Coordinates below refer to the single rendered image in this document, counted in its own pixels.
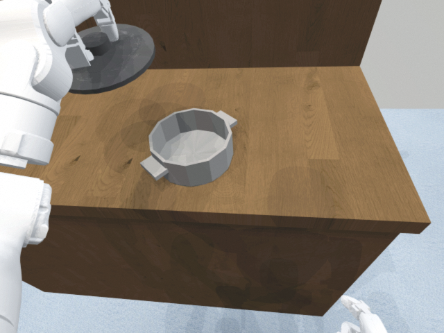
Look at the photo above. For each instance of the lid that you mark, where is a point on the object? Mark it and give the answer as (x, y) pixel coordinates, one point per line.
(129, 57)

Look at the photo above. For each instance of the table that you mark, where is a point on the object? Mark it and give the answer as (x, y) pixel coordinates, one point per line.
(316, 189)

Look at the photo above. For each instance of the knob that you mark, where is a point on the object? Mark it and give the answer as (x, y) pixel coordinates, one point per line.
(97, 43)

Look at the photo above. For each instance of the pot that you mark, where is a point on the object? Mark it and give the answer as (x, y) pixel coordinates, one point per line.
(191, 147)

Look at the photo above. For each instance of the robot right hand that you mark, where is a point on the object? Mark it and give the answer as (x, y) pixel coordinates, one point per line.
(368, 322)

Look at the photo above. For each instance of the robot left forearm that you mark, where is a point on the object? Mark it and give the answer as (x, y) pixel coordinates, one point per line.
(34, 77)

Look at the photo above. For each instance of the robot left upper arm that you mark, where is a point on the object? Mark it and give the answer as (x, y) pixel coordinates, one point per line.
(24, 219)

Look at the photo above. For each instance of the robot left hand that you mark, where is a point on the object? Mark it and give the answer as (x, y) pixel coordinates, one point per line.
(81, 10)

